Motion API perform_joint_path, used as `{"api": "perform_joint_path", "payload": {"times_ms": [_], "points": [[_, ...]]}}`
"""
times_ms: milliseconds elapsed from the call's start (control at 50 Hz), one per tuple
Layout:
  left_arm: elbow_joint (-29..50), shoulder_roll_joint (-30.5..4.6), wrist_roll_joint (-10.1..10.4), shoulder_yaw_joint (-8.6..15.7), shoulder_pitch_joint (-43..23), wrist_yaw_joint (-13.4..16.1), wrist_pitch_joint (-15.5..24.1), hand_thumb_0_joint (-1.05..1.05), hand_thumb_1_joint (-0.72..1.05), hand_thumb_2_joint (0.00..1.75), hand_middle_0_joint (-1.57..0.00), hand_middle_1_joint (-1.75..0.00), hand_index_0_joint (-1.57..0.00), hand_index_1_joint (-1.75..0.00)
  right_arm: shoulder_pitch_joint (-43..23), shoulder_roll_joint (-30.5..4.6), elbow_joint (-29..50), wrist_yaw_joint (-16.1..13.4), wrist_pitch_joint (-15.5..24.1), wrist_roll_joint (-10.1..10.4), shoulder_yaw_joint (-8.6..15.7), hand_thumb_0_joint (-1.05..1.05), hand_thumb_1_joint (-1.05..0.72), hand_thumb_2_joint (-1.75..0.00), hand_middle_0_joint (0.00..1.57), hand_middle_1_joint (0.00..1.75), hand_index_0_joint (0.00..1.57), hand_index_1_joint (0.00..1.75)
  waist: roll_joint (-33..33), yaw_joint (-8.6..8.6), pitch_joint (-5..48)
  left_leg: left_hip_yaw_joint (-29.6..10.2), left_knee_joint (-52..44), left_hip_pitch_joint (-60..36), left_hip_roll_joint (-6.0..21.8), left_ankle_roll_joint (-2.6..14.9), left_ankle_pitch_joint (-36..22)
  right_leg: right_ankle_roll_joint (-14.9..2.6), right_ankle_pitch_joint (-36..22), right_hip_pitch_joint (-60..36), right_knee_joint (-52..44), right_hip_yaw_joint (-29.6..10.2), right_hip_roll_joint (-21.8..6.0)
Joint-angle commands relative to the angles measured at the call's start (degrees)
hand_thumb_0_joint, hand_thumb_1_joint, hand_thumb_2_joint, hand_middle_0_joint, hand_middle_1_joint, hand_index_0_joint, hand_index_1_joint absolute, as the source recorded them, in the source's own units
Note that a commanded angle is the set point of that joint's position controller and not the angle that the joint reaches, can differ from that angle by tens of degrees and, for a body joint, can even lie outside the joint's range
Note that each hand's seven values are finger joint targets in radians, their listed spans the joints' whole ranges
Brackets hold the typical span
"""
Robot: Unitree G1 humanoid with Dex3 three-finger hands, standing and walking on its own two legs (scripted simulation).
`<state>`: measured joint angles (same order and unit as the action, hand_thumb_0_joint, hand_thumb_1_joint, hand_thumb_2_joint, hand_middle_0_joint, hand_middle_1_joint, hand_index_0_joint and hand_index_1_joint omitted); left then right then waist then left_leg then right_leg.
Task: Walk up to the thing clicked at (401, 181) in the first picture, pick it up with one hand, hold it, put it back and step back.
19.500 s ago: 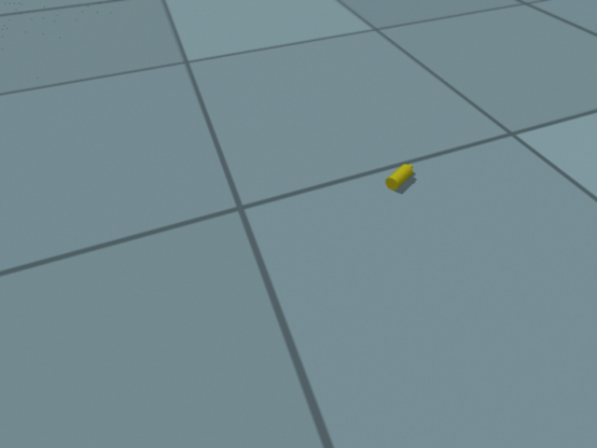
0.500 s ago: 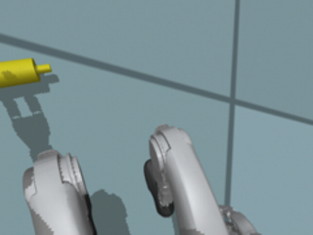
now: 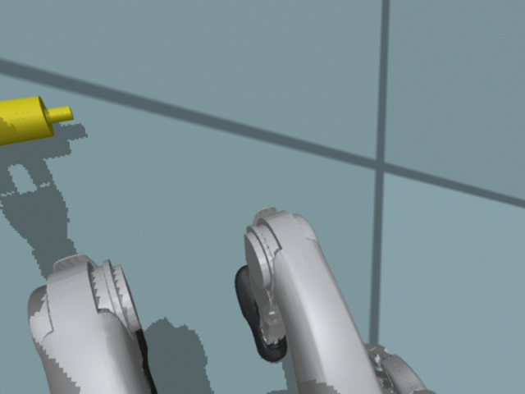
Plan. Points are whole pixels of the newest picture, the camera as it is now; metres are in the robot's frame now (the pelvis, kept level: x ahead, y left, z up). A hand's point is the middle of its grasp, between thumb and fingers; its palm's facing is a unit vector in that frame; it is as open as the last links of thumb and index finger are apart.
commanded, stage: rise first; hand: left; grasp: from above
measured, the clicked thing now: (12, 121) +0.55 +0.29 -0.29
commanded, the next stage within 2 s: approach in 0.18 s
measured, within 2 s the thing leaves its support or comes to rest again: neither
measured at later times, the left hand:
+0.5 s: hand out of the picture +0.50 +0.33 -0.17, palm faces -0.43 -0.08 -0.90, open 13.7 cm
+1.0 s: hand out of the picture +0.52 +0.30 -0.16, palm faces -0.46 -0.09 -0.88, open 13.4 cm
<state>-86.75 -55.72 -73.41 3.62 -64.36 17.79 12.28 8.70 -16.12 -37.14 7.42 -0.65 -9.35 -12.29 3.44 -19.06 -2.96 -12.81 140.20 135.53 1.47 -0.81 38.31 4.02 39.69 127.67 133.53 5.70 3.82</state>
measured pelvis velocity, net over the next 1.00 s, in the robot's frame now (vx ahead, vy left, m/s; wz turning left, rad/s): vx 0.00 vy -0.01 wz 0.01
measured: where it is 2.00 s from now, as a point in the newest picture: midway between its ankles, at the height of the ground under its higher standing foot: (204, 352)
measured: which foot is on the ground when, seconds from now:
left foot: down 0.00-1.00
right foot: down 0.00-1.00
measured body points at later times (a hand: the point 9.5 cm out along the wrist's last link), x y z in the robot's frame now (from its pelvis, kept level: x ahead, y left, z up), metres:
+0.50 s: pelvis +0.00 +0.00 +0.00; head +0.26 +0.11 +0.35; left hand +0.52 +0.33 -0.12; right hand +0.04 -0.26 -0.08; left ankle +0.07 +0.13 -0.29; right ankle +0.11 -0.13 -0.29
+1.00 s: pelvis +0.00 -0.01 +0.00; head +0.27 +0.08 +0.35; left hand +0.54 +0.30 -0.11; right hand +0.02 -0.26 -0.08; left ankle +0.07 +0.13 -0.29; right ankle +0.11 -0.13 -0.29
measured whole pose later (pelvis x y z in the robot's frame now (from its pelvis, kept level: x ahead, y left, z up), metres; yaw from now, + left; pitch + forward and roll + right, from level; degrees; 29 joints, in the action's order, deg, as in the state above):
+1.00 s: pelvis +0.00 -0.01 +0.00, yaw +1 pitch +33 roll -10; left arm -83.8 -53.0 -69.5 0.5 -68.2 12.7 7.2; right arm 11.1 -16.7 -34.9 6.0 -2.7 -8.1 -14.4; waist 2.5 -21.1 -3.9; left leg -12.5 138.9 135.5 1.8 -1.7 37.3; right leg 3.7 38.3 128.9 133.1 5.4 3.9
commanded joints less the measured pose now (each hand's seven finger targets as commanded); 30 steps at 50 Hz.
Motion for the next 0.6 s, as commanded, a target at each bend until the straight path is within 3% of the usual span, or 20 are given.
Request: {"api": "perform_joint_path", "payload": {"times_ms": [0, 100, 180, 260, 280, 320, 360, 400, 440, 460, 520, 580], "points": [[8.6, -13.3, 0.9, 0.6, -17.9, 1.7, 0.2, 0.00, -0.48, 0.93, -0.10, -1.04, -0.13, -1.01, 11.9, -16.4, -0.1, -0.9, -0.2, -0.1, 5.0, 0.00, -0.91, -0.90, 0.20, 0.30, 0.20, 0.30, -26.7, -0.94, 38.9, 6.2, -14.0, -32.3, 0.7, 1.70, -10.1, -5.55, -14.4, -17.1, -11.7, 6.8, 1.2], [10.8, -13.9, 1.2, 1.2, -19.3, 1.7, 0.4, 0.00, -0.47, 0.93, -0.10, -1.05, -0.13, -1.01, 12.4, -16.6, 0.0, -1.0, -0.1, -0.1, 5.1, 0.00, -0.91, -0.90, 0.20, 0.30, 0.20, 0.30, -26.8, -0.94, 40.0, 6.4, -13.6, -33.1, 0.6, 1.86, -10.9, -5.32, -15.1, -17.6, -12.3, 6.7, 1.1], [9.0, -12.2, 1.2, 0.2, -18.1, 1.5, 0.1, 0.00, -0.47, 0.93, -0.11, -1.04, -0.14, -1.01, 12.3, -16.3, -0.1, -0.9, 0.0, 0.0, 5.0, 0.00, -0.91, -0.90, 0.20, 0.30, 0.20, 0.30, -26.2, -1.29, 38.3, 6.2, -14.1, -32.3, 0.6, 1.76, -10.1, -5.50, -14.4, -16.7, -12.1, 6.9, 1.2], [9.7, -13.2, 1.0, 0.6, -17.9, 1.5, -0.1, 0.00, -0.50, 0.98, -0.14, -1.00, -0.13, -1.01, 11.7, -16.5, 0.5, -0.9, -0.1, 0.1, 5.0, 0.00, -0.91, -0.90, 0.20, 0.30, 0.20, 0.30, -27.1, -0.52, 39.3, 6.3, -14.2, -32.8, 0.6, 1.73, -10.3, -5.62, -14.5, -16.3, -11.9, 6.9, 1.1], [9.6, -13.0, 1.2, 0.5, -18.5, 1.5, -0.2, 0.00, -0.48, 0.99, -0.08, -1.08, -0.11, -1.05, 11.7, -16.4, 0.3, -1.0, -0.1, 0.2, 5.0, 0.00, -0.90, -0.89, 0.20, 0.30, 0.20, 0.30, -26.9, -0.70, 39.3, 6.4, -13.9, -32.5, 0.6, 1.83, -10.2, -5.59, -14.5, -16.5, -12.0, 6.8, 1.2], [9.5, -10.7, 1.3, -0.7, -19.6, 1.4, -0.2, 0.00, -0.48, 0.95, -0.06, -1.09, -0.10, -1.04, 12.3, -15.9, 0.0, -0.9, 0.2, 0.0, 4.7, 0.00, -0.90, -0.89, 0.20, 0.30, 0.20, 0.30, -26.0, -2.11, 37.5, 6.5, -13.6, -31.4, 0.6, 1.97, -9.5, -5.39, -14.5, -16.6, -12.4, 6.7, 1.2], [11.0, -10.3, 1.5, -1.2, -23.0, 1.6, 0.1, 0.00, -0.48, 0.96, -0.06, -1.09, -0.10, -1.05, 12.7, -16.3, -0.1, -1.1, 0.3, 0.1, 4.9, 0.00, -0.90, -0.89, 0.20, 0.30, 0.20, 0.30, -27.0, -2.92, 39.1, 6.2, -13.9, -32.6, 0.7, 1.77, -9.2, -5.47, -14.3, -15.8, -12.4, 7.0, 1.2], [9.8, -7.0, 2.1, -3.1, -24.3, 1.6, -0.1, 0.00, -0.50, 0.97, -0.06, -1.08, -0.09, -1.04, 12.9, -16.5, -0.6, -1.2, 0.8, 0.1, 5.0, 0.00, -0.90, -0.89, 0.20, 0.30, 0.20, 0.30, -27.4, -3.97, 37.0, 5.9, -13.7, -32.7, 0.8, 1.67, -8.4, -5.54, -13.9, -13.9, -12.2, 7.2, 1.1], [10.8, -7.7, 1.5, -3.6, -27.4, 2.2, -0.2, 0.00, -0.49, 0.97, -0.06, -1.09, -0.10, -1.05, 13.5, -16.7, -0.7, -1.4, 0.8, -0.1, 4.5, 0.00, -0.90, -0.89, 0.20, 0.30, 0.20, 0.30, -28.2, -4.81, 38.6, 6.1, -13.6, -32.8, 0.7, 1.63, -8.6, -5.47, -14.5, -15.3, -12.3, 7.2, 1.1], [10.8, -7.5, 1.6, -3.7, -28.5, 2.5, -0.5, 0.00, -0.48, 0.95, -0.06, -1.09, -0.10, -1.04, 13.4, -16.7, -0.9, -1.6, 0.9, 0.0, 4.6, 0.00, -0.89, -0.89, 0.20, 0.30, 0.20, 0.30, -29.0, -4.36, 38.8, 6.0, -14.3, -33.3, 0.7, 1.38, -8.7, -5.71, -14.5, -14.5, -12.0, 7.3, 1.0], [8.6, -6.8, 0.6, -4.6, -30.7, 3.0, -2.3, 0.00, -0.49, 0.97, -0.06, -1.08, -0.10, -1.04, 14.0, -16.6, -0.7, -1.7, 0.8, -0.2, 4.1, 0.00, -0.89, -0.89, 0.20, 0.30, 0.20, 0.30, -29.8, -5.24, 40.2, 6.2, -13.7, -33.6, 0.7, 1.52, -9.8, -5.70, -15.6, -14.9, -12.1, 7.2, 1.3], [5.8, -9.0, 0.1, -3.7, -29.7, 3.2, -5.0, 0.00, -0.48, 0.95, -0.07, -1.08, -0.10, -1.04, 14.4, -16.4, -0.2, -1.6, 0.5, -0.2, 3.4, 0.00, -0.89, -0.89, 0.20, 0.30, 0.20, 0.30, -29.0, -4.32, 40.2, 7.1, -13.7, -31.3, 0.6, 1.78, -11.0, -5.56, -17.0, -17.9, -12.6, 6.4, 1.5]]}}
